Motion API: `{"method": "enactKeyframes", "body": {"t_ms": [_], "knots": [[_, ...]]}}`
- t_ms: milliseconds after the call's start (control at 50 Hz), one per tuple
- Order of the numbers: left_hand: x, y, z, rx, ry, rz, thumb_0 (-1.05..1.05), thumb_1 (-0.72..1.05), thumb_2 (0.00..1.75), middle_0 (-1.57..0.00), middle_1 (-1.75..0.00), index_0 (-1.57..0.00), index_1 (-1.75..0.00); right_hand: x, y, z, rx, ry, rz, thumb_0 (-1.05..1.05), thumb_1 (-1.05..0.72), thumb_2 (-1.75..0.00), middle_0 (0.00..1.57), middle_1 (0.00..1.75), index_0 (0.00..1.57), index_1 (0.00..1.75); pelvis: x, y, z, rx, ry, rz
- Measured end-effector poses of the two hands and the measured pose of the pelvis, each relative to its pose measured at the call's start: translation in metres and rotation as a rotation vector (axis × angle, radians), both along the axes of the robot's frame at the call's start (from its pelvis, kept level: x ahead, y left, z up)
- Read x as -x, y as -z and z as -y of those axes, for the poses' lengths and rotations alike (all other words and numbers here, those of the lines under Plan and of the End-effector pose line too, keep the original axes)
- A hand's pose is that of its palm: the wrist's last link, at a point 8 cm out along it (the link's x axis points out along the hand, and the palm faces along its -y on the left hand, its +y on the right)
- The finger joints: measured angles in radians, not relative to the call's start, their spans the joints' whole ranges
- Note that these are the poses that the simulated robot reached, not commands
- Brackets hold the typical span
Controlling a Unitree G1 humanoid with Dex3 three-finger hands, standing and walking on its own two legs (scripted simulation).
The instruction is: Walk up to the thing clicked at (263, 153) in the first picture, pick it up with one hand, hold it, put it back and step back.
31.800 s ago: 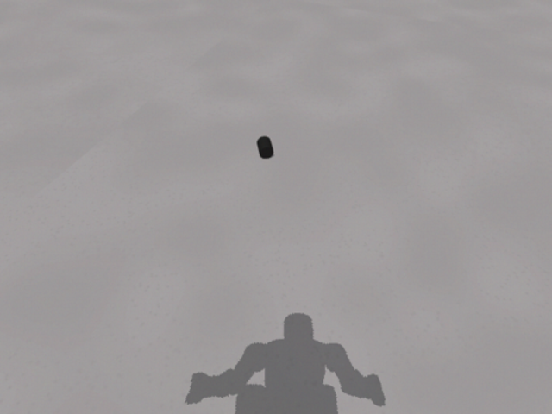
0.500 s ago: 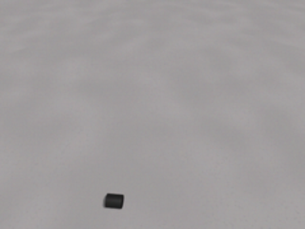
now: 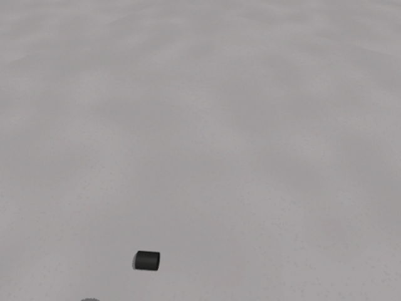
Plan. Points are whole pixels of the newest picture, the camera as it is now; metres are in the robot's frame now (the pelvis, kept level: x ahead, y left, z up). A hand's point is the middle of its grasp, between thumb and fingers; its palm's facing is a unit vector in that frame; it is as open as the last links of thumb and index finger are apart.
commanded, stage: stand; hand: left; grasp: from above
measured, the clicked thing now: (147, 260) +0.45 +0.25 -0.74
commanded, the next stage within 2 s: step back in 1.02 s
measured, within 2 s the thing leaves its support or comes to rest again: neither
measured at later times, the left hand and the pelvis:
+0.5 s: hand out of the picture +0.08 +0.25 -0.15, palm faces +0.02 -0.94 -0.34, open 7.4 cm; pelvis +0.01 +0.00 +0.00, yaw +0 degrees
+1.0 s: hand out of the picture +0.08 +0.24 -0.15, palm faces +0.00 -0.94 -0.34, open 7.4 cm; pelvis +0.01 -0.01 +0.00, yaw +0 degrees
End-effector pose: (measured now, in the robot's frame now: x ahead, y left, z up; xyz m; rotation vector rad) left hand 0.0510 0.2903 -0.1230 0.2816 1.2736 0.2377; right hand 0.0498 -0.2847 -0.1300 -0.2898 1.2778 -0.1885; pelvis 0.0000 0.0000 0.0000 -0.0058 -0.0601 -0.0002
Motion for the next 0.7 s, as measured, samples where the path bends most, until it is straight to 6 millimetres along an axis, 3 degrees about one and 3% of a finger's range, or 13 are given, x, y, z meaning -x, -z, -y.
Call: {"method": "enactKeyframes", "body": {"t_ms": [320,700], "knots": [[-0.02,-0.004,0.001,-0.002,0.009,0.039,0.0,0.9,0.9,-0.2,-0.3,-0.2,-0.3,-0.025,-0.005,0.003,0.007,-0.016,0.054,0.01,-0.91,-0.9,0.2,0.3,0.21,0.3,-0.005,-0.001,0.001,-0.002,0.004,-0.001],[-0.015,-0.006,0.001,-0.01,0.015,0.016,0.0,0.9,0.9,-0.2,-0.3,-0.2,-0.3,-0.015,-0.003,0.01,0.004,-0.007,0.021,0.01,-0.91,-0.9,0.2,0.3,0.21,0.3,-0.006,-0.001,0.005,-0.005,0.006,-0.009]]}}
